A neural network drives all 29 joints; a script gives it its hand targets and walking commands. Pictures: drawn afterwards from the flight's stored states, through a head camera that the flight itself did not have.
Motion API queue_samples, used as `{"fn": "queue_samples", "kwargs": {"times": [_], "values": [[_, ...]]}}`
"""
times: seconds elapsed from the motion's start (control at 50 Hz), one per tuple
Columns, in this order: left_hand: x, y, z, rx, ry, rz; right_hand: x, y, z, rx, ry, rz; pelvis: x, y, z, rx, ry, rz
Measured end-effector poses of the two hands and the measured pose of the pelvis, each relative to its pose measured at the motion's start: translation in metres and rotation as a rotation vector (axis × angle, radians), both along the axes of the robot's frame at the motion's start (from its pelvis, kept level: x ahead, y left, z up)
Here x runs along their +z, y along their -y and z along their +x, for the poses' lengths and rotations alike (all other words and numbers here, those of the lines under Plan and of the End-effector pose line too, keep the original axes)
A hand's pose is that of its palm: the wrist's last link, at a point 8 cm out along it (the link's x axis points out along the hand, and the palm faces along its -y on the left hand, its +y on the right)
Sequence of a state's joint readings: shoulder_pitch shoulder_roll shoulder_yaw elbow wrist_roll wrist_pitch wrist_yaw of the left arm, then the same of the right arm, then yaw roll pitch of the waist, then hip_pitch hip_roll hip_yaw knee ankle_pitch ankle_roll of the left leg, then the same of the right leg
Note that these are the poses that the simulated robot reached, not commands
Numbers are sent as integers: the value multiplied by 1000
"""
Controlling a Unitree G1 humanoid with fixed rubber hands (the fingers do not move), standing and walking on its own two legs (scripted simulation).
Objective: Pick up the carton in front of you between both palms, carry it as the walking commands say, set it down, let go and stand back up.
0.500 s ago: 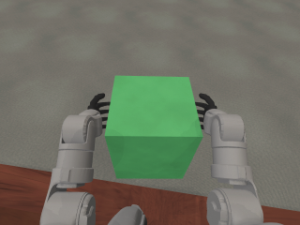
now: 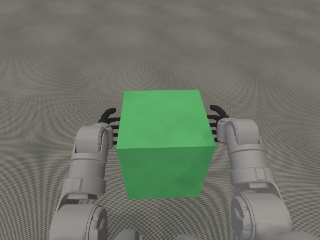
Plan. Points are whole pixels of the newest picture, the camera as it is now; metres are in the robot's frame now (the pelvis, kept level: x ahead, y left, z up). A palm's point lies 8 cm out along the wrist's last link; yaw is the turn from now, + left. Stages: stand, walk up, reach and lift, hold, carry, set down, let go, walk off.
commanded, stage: carry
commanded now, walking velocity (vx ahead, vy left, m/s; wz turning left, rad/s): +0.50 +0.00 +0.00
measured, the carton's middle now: (163, 145) +0.36 -0.01 +0.01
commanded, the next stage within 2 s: none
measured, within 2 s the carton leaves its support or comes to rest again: neither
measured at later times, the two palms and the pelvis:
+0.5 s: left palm (133, 52) +0.86 +0.10 +0.02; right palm (199, 59) +0.81 -0.19 +0.02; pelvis +0.48 +0.01 -0.05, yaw +0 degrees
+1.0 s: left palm (113, 21) +1.12 +0.22 +0.06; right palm (169, 24) +1.11 -0.08 +0.05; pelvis +0.85 +0.07 -0.03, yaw -1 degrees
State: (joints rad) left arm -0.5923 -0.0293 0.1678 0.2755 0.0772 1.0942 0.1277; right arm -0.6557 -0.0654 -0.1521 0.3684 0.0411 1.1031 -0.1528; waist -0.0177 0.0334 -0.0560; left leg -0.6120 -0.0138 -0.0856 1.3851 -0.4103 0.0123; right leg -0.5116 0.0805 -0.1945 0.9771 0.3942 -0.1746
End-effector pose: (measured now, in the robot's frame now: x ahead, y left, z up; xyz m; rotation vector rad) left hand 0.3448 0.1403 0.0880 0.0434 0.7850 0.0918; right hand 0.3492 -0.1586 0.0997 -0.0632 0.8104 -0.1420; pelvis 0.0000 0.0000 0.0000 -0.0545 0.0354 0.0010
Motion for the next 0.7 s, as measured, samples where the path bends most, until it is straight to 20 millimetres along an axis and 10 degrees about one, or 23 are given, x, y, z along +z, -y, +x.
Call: {"fn": "queue_samples", "kwargs": {"times": [0.16, 0.28, 0.38, 0.48, 0.58, 0.7], "values": [[-83, -72, 141, 170, -66, 9, -94, -77, 186, 171, -61, 26, -53, -7, 175, 32, -28, 47], [-98, -54, 291, 99, -30, -14, -135, -56, 278, 26, -32, 68, -61, -23, 266, 23, -111, 74], [-96, 2, 393, -21, -3, -86, -119, -3, 334, -171, -9, 57, -45, -26, 356, 0, -114, 57], [-72, 37, 494, -64, 105, -85, -83, 33, 437, -216, 99, 66, -49, -13, 463, 1, -84, 53], [-37, 16, 562, 23, 146, -23, -45, 16, 547, -85, 126, 64, -28, -2, 537, 7, -103, 54], [-10, -38, 602, 206, 86, -14, -27, -39, 632, 64, 58, 89, -3, -3, 631, 21, -103, 109]]}}
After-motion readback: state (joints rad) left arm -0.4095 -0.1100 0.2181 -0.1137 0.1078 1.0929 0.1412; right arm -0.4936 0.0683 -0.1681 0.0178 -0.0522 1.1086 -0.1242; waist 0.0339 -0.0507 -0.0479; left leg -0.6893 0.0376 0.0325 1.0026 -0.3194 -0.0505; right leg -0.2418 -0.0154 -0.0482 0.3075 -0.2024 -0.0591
